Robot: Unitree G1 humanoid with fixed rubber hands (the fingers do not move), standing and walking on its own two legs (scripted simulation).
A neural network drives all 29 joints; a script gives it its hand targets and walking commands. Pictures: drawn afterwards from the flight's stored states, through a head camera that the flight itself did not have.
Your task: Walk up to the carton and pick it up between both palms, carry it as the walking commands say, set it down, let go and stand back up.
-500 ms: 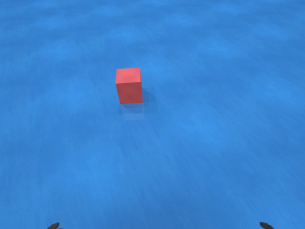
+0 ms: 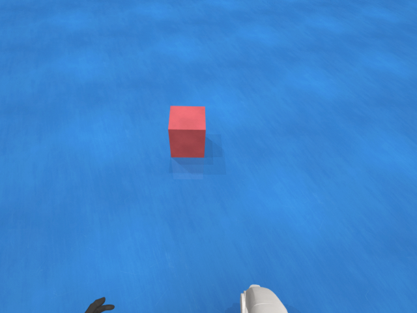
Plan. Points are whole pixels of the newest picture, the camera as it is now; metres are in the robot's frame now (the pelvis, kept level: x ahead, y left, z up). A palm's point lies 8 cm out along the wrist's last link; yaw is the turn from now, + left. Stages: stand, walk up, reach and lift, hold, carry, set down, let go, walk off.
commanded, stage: walk up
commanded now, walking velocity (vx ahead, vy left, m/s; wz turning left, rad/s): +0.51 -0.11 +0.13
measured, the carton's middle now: (187, 132) +1.17 +0.02 -0.66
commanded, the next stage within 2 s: none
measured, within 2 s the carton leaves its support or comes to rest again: neither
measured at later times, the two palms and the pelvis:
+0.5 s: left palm (111, 289) +0.20 +0.20 -0.10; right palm (318, 216) +0.34 -0.31 -0.14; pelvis +0.25 -0.06 +0.00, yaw +0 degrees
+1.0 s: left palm (102, 170) +0.53 +0.29 -0.15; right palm (281, 173) +0.47 -0.23 -0.11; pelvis +0.47 +0.03 +0.00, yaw +1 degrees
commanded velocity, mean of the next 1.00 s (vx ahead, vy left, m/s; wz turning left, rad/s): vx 0.45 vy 0.04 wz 0.02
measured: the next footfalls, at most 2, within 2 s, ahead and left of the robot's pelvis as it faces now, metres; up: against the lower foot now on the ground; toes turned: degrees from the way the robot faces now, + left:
right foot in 0.20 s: +0.29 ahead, -0.17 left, +0.00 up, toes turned -7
left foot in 0.76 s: +0.52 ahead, +0.14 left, +0.00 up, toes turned +8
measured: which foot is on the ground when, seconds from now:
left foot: down 0.00-0.22, up 0.24-0.74, down 0.76-1.00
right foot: up 0.00-0.18, down 0.20-0.76, up 0.78-1.00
